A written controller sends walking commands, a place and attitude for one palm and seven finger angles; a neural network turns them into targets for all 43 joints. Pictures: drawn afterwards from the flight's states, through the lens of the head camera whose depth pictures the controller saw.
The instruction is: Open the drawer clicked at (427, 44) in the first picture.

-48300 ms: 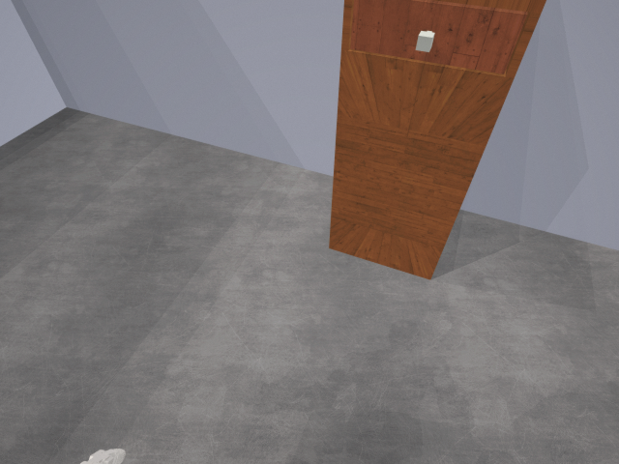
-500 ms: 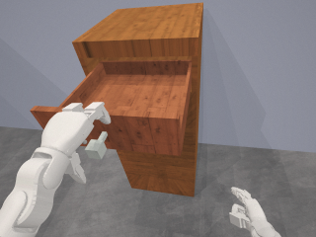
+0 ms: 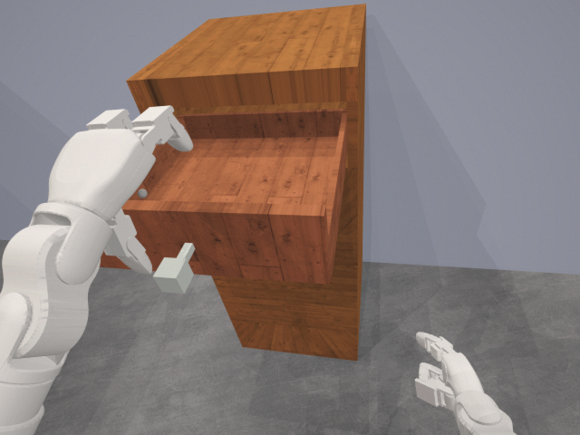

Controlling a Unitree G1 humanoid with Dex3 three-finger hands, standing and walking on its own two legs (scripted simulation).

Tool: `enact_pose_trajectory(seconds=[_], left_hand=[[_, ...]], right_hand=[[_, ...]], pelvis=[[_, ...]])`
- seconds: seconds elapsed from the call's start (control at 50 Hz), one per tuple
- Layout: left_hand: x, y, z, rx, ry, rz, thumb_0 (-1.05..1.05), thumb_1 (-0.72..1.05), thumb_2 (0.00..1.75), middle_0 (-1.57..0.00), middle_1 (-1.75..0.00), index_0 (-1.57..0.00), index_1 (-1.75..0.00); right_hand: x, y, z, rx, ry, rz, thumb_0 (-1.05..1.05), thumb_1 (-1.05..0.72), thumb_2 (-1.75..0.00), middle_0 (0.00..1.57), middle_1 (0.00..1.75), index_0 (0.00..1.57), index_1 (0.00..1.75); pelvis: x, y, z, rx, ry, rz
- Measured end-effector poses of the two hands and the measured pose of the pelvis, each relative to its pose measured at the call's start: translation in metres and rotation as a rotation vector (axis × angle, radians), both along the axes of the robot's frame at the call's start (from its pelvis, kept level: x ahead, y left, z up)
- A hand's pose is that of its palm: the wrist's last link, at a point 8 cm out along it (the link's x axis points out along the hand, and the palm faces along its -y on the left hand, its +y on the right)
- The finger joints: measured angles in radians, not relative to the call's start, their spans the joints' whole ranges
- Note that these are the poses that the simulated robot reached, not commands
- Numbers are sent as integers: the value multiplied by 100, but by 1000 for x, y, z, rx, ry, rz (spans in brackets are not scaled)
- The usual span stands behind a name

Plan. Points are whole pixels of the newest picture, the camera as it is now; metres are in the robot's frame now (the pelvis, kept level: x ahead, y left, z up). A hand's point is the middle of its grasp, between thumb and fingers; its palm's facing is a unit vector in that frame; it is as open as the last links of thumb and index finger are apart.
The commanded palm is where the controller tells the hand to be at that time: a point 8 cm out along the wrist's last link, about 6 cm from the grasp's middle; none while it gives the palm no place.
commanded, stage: lift the hand off the handle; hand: left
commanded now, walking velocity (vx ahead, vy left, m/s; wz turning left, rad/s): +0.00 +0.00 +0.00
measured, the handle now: (179, 265) +0.28 +0.20 +0.14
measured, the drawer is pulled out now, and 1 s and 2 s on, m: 0.30 0.30 0.30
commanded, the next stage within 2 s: draw the hand back to the body in 0.12 s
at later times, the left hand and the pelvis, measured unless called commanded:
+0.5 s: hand (113, 191) +0.27 +0.22 +0.28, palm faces +0.33 -0.07 -0.94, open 13.9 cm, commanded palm +0.20 +0.22 +0.34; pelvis +0.00 +0.00 +0.00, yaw +0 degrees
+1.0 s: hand (84, 195) +0.21 +0.19 +0.31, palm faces +0.40 -0.79 -0.46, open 13.5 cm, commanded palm +0.17 +0.25 +0.33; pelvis +0.01 +0.00 +0.00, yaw +0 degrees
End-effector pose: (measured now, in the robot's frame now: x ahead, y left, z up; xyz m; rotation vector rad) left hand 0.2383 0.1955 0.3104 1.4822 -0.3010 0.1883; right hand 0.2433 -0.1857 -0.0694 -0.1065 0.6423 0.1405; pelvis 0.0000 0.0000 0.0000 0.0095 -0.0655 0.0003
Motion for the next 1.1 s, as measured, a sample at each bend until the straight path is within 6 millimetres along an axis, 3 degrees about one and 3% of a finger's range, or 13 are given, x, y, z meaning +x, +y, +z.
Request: enact_pose_trajectory(seconds=[0.14,0.34,0.54,0.7,0.84,0.9,0.96,1.02,1.1], left_hand=[[1,7,15,-23,-39,18,0,-50,30,-32,-120,-32,-120],[0,1,1,-21,-7,-18,0,-50,30,-32,-120,-32,-120],[-14,28,6,-21,-13,81,0,-50,30,-32,-120,-32,-120],[-27,29,-4,3,20,67,0,-50,30,-32,-120,-32,-120],[-31,43,3,26,29,107,0,-50,30,-32,-120,-32,-120],[-41,37,7,-361,-90,-169,0,-49,30,-32,-119,-32,-119],[-57,33,10,-615,-272,-375,0,-45,32,-32,-117,-32,-117],[-66,42,16,-744,-459,-461,0,-39,34,-31,-113,-32,-113],[-63,65,18,-843,-612,-439,0,-29,39,-30,-106,-30,-106]], right_hand=[[0,0,-3,8,12,0,2,-91,-90,20,30,20,30],[1,6,-4,12,22,8,2,-91,-90,20,30,20,30],[5,7,-5,7,22,15,2,-91,-90,20,30,20,30],[10,7,-1,-24,0,20,2,-91,-90,20,30,20,30],[11,11,2,-19,-17,22,2,-91,-90,20,30,20,30],[6,11,7,-22,-72,-7,2,-91,-90,20,30,20,30],[-9,7,9,-45,-82,-51,1,-91,-90,20,30,20,30],[-27,-2,4,-88,-41,-86,1,-91,-90,20,30,20,30],[-49,-17,-6,-138,36,-125,1,-91,-90,20,30,20,30]], pelvis=[[1,2,0,-1,9,1],[2,3,-2,-1,13,-3],[4,3,-2,-5,16,2],[4,4,-2,-7,12,11],[3,5,-2,-10,13,12],[3,5,0,-21,2,10],[6,3,2,-27,-2,-2],[11,1,4,-28,-10,-5],[17,2,5,-27,-19,-7]])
